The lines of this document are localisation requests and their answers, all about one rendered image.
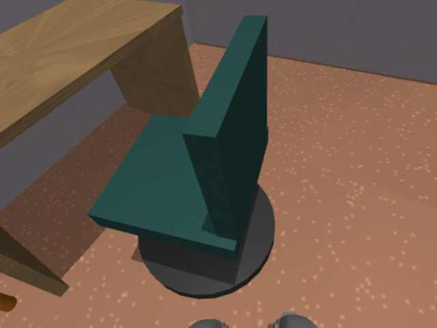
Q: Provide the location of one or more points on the office chair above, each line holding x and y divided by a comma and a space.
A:
188, 186

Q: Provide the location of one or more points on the can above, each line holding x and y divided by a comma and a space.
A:
7, 303

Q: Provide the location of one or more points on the desk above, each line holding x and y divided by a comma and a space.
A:
50, 57

